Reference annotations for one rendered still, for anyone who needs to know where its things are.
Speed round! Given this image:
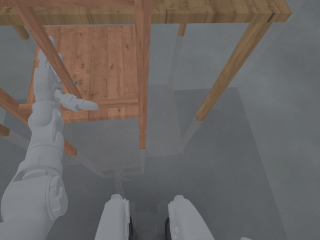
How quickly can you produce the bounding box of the robot left thigh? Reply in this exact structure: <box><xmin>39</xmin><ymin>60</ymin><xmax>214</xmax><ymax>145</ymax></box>
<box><xmin>94</xmin><ymin>198</ymin><xmax>130</xmax><ymax>240</ymax></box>

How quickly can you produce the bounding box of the left robot upper arm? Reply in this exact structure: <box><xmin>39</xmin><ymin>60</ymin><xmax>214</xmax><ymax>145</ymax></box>
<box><xmin>0</xmin><ymin>174</ymin><xmax>68</xmax><ymax>240</ymax></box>

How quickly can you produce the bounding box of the table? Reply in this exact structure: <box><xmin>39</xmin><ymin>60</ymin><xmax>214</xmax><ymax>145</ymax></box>
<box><xmin>0</xmin><ymin>0</ymin><xmax>292</xmax><ymax>137</ymax></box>

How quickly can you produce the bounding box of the robot left forearm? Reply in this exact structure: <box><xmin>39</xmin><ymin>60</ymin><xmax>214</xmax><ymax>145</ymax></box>
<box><xmin>0</xmin><ymin>100</ymin><xmax>65</xmax><ymax>222</ymax></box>

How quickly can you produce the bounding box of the chair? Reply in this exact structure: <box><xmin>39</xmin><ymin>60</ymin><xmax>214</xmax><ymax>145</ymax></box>
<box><xmin>0</xmin><ymin>0</ymin><xmax>152</xmax><ymax>156</ymax></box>

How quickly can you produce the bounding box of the robot left hand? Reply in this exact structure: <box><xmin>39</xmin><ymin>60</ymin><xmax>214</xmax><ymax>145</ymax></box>
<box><xmin>33</xmin><ymin>36</ymin><xmax>99</xmax><ymax>112</ymax></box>

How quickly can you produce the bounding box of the right robot shin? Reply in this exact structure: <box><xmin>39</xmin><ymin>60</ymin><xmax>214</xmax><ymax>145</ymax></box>
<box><xmin>169</xmin><ymin>195</ymin><xmax>184</xmax><ymax>240</ymax></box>

